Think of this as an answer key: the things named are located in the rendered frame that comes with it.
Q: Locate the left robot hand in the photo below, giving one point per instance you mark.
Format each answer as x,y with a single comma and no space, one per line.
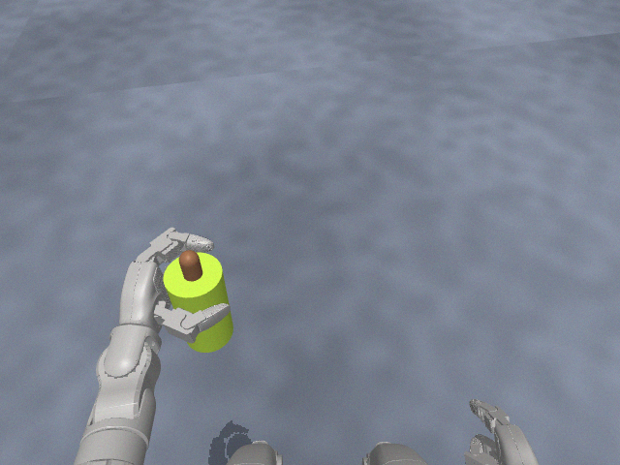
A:
144,299

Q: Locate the bottle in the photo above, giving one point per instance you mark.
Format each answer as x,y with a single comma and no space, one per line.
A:
194,282

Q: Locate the left robot arm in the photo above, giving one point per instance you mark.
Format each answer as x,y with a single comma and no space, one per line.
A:
119,427

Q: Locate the right robot hand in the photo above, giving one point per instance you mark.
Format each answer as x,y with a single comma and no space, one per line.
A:
510,447

